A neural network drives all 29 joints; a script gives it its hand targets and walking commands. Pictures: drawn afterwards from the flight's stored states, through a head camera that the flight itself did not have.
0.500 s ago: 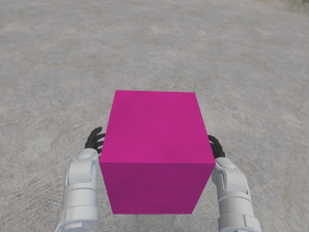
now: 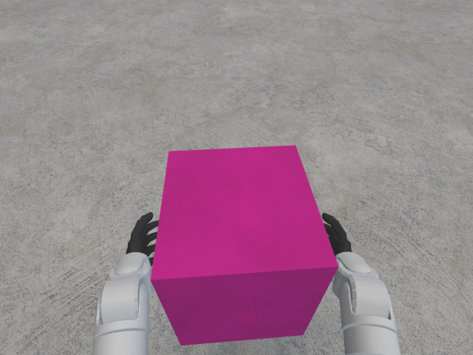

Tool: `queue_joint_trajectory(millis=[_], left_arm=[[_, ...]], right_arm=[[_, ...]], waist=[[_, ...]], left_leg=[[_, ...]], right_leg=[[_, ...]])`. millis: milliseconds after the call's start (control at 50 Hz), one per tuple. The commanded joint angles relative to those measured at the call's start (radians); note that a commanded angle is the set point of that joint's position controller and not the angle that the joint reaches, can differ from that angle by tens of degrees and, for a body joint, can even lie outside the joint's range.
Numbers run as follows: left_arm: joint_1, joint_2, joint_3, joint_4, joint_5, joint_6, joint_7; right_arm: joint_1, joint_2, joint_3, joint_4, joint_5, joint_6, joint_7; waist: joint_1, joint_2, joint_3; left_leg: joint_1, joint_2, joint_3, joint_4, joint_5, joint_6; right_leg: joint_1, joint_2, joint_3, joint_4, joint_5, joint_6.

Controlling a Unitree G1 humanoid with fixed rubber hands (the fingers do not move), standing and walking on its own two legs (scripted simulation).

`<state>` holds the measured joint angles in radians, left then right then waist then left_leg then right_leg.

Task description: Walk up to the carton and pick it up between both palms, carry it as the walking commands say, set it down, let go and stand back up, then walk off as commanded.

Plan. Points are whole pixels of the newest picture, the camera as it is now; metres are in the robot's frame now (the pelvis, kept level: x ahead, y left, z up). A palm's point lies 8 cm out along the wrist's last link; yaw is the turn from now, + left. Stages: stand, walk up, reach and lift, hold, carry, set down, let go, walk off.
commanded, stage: hold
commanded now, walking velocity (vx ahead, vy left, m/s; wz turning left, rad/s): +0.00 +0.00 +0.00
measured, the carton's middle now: (237, 245) +0.31 +0.04 -0.04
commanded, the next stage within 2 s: set down in 0.14 s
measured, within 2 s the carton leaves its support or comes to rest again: neither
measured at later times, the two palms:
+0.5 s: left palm (121, 259) +0.25 +0.24 +0.00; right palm (308, 246) +0.31 -0.09 -0.01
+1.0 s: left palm (146, 271) +0.27 +0.23 -0.10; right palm (306, 257) +0.33 -0.11 -0.10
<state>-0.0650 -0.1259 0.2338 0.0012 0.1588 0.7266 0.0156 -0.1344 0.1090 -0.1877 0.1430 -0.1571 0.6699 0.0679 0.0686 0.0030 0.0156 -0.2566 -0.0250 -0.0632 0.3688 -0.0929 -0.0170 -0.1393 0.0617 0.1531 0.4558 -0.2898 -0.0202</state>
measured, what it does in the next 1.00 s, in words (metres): stands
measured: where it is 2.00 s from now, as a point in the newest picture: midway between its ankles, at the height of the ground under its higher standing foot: outside the picture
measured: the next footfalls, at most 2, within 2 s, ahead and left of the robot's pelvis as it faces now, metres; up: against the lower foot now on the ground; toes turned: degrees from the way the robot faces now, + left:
none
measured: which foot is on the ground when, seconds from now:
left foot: down 0.00-1.00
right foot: down 0.00-1.00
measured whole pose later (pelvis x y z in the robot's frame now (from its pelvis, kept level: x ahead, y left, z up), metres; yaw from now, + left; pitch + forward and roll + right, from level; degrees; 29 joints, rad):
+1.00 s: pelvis -0.02 +0.01 -0.03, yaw +0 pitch +20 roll -1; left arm -0.33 -0.11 0.37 0.37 0.17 0.32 0.00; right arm -0.41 0.06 -0.28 0.55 -0.15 0.25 0.04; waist 0.12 -0.05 -0.01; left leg -0.84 -0.03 -0.09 0.63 -0.13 -0.02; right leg -0.72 0.09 0.12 0.71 -0.34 0.00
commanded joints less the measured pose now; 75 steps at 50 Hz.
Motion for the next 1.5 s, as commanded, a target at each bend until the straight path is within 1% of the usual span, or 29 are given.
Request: queue_joint_trajectory(millis=[0, 120, 140, 160, 200, 240, 320, 360, 420, 440, 480, 520, 600, 680, 720, 740, 760, 860, 900, 940, 1040, 1080, 1100, 1120, 1180, 1220, 1340, 1420, 1480], left_arm=[[-0.512, -0.755, -0.723, -0.112, -0.210, -0.039, -0.249], [-0.584, -0.734, -0.686, -0.053, -0.205, -0.043, -0.275], [-0.630, -0.651, -0.624, -0.025, -0.175, -0.080, -0.274], [-0.698, -0.649, -0.648, 0.010, -0.184, -0.084, -0.284], [-0.722, -0.659, -0.634, 0.028, -0.185, -0.089, -0.292], [-0.737, -0.696, -0.628, 0.054, -0.191, -0.094, -0.304], [-0.749, -0.752, -0.583, 0.158, -0.186, -0.100, -0.324], [-0.750, -0.771, -0.566, 0.212, -0.183, -0.112, -0.333], [-0.742, -0.810, -0.561, 0.256, -0.194, -0.146, -0.339], [-0.734, -0.823, -0.565, 0.261, -0.199, -0.161, -0.338], [-0.717, -0.845, -0.573, 0.275, -0.204, -0.193, -0.330], [-0.697, -0.858, -0.573, 0.283, -0.201, -0.225, -0.316], [-0.669, -0.883, -0.550, 0.323, -0.177, -0.279, -0.282], [-0.661, -0.880, -0.535, 0.329, -0.152, -0.333, -0.253], [-0.666, -0.868, -0.530, 0.319, -0.144, -0.359, -0.241], [-0.677, -0.859, -0.529, 0.314, -0.139, -0.372, -0.237], [-0.675, -0.849, -0.525, 0.311, -0.130, -0.383, -0.233], [-0.703, -0.806, -0.514, 0.314, -0.096, -0.424, -0.229], [-0.721, -0.786, -0.507, 0.311, -0.086, -0.437, -0.233], [-0.753, -0.779, -0.514, 0.308, -0.087, -0.448, -0.238], [-0.836, -0.760, -0.501, 0.325, -0.094, -0.466, -0.263], [-0.885, -0.750, -0.490, 0.331, -0.097, -0.467, -0.273], [-0.904, -0.744, -0.482, 0.342, -0.096, -0.465, -0.277], [-0.929, -0.741, -0.479, 0.349, -0.098, -0.463, -0.280], [-0.982, -0.738, -0.464, 0.374, -0.103, -0.454, -0.290], [-1.024, -0.744, -0.455, 0.394, -0.107, -0.444, -0.294], [-1.091, -0.798, -0.446, 0.436, -0.120, -0.413, -0.293], [-1.120, -0.822, -0.448, 0.446, -0.125, -0.399, -0.285], [-1.138, -0.830, -0.454, 0.443, -0.131, -0.395, -0.276]], right_arm=[[-0.612, 0.823, 0.666, -0.138, 0.212, -0.057, 0.172], [-0.673, 0.876, 0.652, -0.079, 0.212, -0.066, 0.163], [-0.710, 0.959, 0.815, -0.089, 0.264, -0.076, 0.168], [-0.701, 0.934, 0.750, -0.068, 0.235, -0.081, 0.152], [-0.720, 0.926, 0.733, -0.059, 0.224, -0.091, 0.143], [-0.712, 0.912, 0.692, -0.035, 0.207, -0.110, 0.132], [-0.686, 0.870, 0.583, 0.075, 0.147, -0.136, 0.125], [-0.668, 0.864, 0.529, 0.125, 0.120, -0.155, 0.126], [-0.667, 0.870, 0.492, 0.165, 0.111, -0.191, 0.137], [-0.677, 0.870, 0.496, 0.162, 0.117, -0.206, 0.142], [-0.712, 0.875, 0.516, 0.144, 0.135, -0.237, 0.153], [-0.739, 0.878, 0.543, 0.131, 0.152, -0.268, 0.165], [-0.789, 0.843, 0.563, 0.153, 0.157, -0.330, 0.191], [-0.816, 0.822, 0.560, 0.183, 0.166, -0.395, 0.209], [-0.805, 0.818, 0.549, 0.213, 0.169, -0.421, 0.212], [-0.799, 0.811, 0.536, 0.227, 0.166, -0.434, 0.211], [-0.787, 0.811, 0.531, 0.241, 0.162, -0.443, 0.209], [-0.771, 0.785, 0.491, 0.279, 0.130, -0.477, 0.193], [-0.783, 0.784, 0.491, 0.281, 0.123, -0.484, 0.186], [-0.811, 0.791, 0.502, 0.270, 0.128, -0.489, 0.180], [-0.904, 0.840, 0.546, 0.248, 0.134, -0.489, 0.160], [-0.945, 0.858, 0.555, 0.245, 0.136, -0.484, 0.152], [-0.961, 0.865, 0.557, 0.254, 0.137, -0.480, 0.149], [-0.977, 0.869, 0.552, 0.262, 0.137, -0.477, 0.147], [-1.039, 0.880, 0.551, 0.272, 0.144, -0.467, 0.142], [-1.077, 0.880, 0.534, 0.290, 0.141, -0.458, 0.140], [-1.163, 0.881, 0.500, 0.330, 0.145, -0.437, 0.152], [-1.200, 0.883, 0.480, 0.359, 0.158, -0.425, 0.167], [-1.240, 0.875, 0.481, 0.356, 0.176, -0.427, 0.176]], waist=[[0.003, -0.040, -0.379], [0.016, -0.020, -0.335], [0.237, -0.062, -0.403], [0.153, -0.065, -0.376], [0.141, -0.047, -0.350], [0.099, -0.007, -0.324], [0.042, 0.053, -0.285], [0.009, 0.054, -0.281], [-0.010, 0.033, -0.328], [-0.008, 0.025, -0.357], [0.011, 0.011, -0.410], [0.041, -0.005, -0.461], [0.080, -0.016, -0.503], [0.102, -0.008, -0.572], [0.105, 0.002, -0.618], [0.097, 0.005, -0.639], [0.099, 0.011, -0.656], [0.072, 0.026, -0.748], [0.074, 0.025, -0.789], [0.072, 0.020, -0.843], [0.082, -0.038, -0.960], [0.089, -0.054, -0.994], [0.096, -0.055, -0.997], [0.092, -0.057, -1.000], [0.103, -0.057, -1.018], [0.096, -0.053, -1.017], [0.082, -0.032, -1.077], [0.087, -0.018, -1.123], [0.103, -0.008, -1.166]], left_leg=[[0.378, -0.015, -0.044, 0.035, 0.144, 0.021], [0.341, -0.030, -0.028, 0.036, 0.023, 0.026], [0.351, -0.095, 0.036, 0.058, 0.123, 0.059], [0.353, -0.100, 0.041, 0.066, 0.107, 0.055], [0.333, -0.104, 0.050, 0.080, 0.102, 0.052], [0.384, -0.100, 0.045, 0.085, 0.127, 0.046], [0.419, -0.086, 0.029, 0.093, 0.146, 0.027], [0.421, -0.080, 0.021, 0.092, 0.153, 0.021], [0.434, -0.065, 0.003, 0.093, 0.201, 0.013], [0.440, -0.058, -0.005, 0.096, 0.233, 0.009], [0.441, -0.047, -0.019, 0.103, 0.288, 0.005], [0.438, -0.038, -0.028, 0.113, 0.340, 0.001], [0.410, -0.025, -0.047, 0.138, 0.370, -0.013], [0.409, -0.022, -0.055, 0.180, 0.425, -0.021], [0.408, -0.021, -0.054, 0.204, 0.463, -0.025], [0.394, -0.020, -0.052, 0.219, 0.471, -0.026], [0.380, -0.021, -0.046, 0.231, 0.487, -0.026], [0.270, -0.023, -0.026, 0.301, 0.458, -0.026], [0.213, -0.026, -0.013, 0.329, 0.430, -0.022], [0.166, -0.028, -0.003, 0.360, 0.403, -0.017], [0.021, -0.040, 0.031, 0.436, 0.302, 0.006], [-0.038, -0.046, 0.043, 0.465, 0.256, 0.011], [-0.067, -0.049, 0.050, 0.478, 0.231, 0.013], [-0.089, -0.051, 0.052, 0.489, 0.208, 0.014], [-0.140, -0.057, 0.062, 0.531, 0.164, 0.017], [-0.167, -0.059, 0.063, 0.556, 0.134, 0.017], [-0.193, -0.064, 0.049, 0.625, 0.093, 0.008], [-0.199, -0.063, 0.037, 0.664, 0.084, 0.000], [-0.196, -0.062, 0.027, 0.697, 0.105, -0.006]], right_leg=[[-0.155, -0.009, 0.035, -0.116, 0.164, -0.011], [-0.172, -0.050, 0.044, -0.129, 0.130, 0.016], [-0.173, -0.049, -0.001, -0.167, 0.131, 0.024], [-0.215, -0.051, -0.008, -0.182, 0.108, 0.029], [-0.227, -0.056, -0.008, -0.181, 0.106, 0.028], [-0.287, -0.055, -0.008, -0.188, 0.104, 0.015], [-0.328, -0.050, -0.009, -0.190, 0.068, -0.008], [-0.318, -0.039, -0.017, -0.182, 0.076, -0.011], [-0.291, -0.021, -0.029, -0.156, 0.125, -0.015], [-0.278, -0.013, -0.034, -0.143, 0.157, -0.015], [-0.255, 0.000, -0.041, -0.116, 0.203, -0.013], [-0.250, 0.013, -0.043, -0.088, 0.229, -0.009], [-0.324, 0.029, -0.044, -0.037, 0.190, -0.011], [-0.444, 0.041, -0.044, 0.013, 0.168, -0.012], [-0.496, 0.048, -0.045, 0.034, 0.166, -0.013], [-0.517, 0.050, -0.045, 0.044, 0.167, -0.014], [-0.536, 0.051, -0.046, 0.053, 0.172, -0.013], [-0.624, 0.056, -0.057, 0.113, 0.179, -0.010], [-0.638, 0.057, -0.061, 0.139, 0.192, -0.005], [-0.653, 0.061, -0.067, 0.171, 0.202, 0.000], [-0.663, 0.066, -0.071, 0.239, 0.195, 0.025], [-0.682, 0.068, -0.071, 0.270, 0.166, 0.033], [-0.695, 0.066, -0.068, 0.281, 0.146, 0.036], [-0.717, 0.068, -0.071, 0.296, 0.126, 0.038], [-0.778, 0.071, -0.076, 0.341, 0.077, 0.041], [-0.827, 0.075, -0.083, 0.370, 0.043, 0.039], [-0.957, 0.095, -0.105, 0.464, -0.006, 0.029], [-1.035, 0.108, -0.118, 0.523, -0.017, 0.026], [-1.088, 0.115, -0.125, 0.569, -0.007, 0.024]])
